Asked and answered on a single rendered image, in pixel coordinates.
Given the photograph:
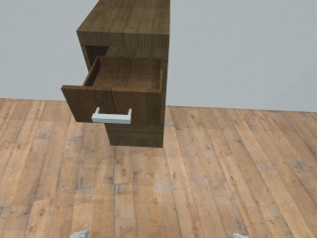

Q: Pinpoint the drawer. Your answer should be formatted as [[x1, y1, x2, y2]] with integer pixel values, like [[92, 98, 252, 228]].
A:
[[61, 56, 163, 126]]

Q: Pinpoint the cabinet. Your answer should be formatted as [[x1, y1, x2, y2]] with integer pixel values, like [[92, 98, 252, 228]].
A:
[[76, 0, 170, 148]]

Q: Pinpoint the handle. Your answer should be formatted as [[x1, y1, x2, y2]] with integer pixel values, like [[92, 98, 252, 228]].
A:
[[91, 107, 132, 124]]

